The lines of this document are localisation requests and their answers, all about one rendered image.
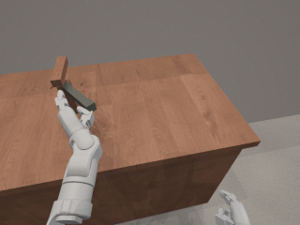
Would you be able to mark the tap lever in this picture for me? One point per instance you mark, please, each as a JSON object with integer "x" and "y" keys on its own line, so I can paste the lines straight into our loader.
{"x": 81, "y": 99}

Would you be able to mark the counter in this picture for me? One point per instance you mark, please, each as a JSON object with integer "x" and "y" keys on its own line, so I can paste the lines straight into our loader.
{"x": 168, "y": 134}

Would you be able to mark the left robot hand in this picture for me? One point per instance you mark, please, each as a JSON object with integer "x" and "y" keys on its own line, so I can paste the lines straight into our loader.
{"x": 69, "y": 119}

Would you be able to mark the right robot hand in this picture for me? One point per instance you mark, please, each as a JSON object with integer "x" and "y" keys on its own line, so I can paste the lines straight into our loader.
{"x": 236, "y": 214}

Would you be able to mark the robot left forearm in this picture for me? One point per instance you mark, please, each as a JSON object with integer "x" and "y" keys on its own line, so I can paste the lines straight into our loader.
{"x": 74, "y": 201}

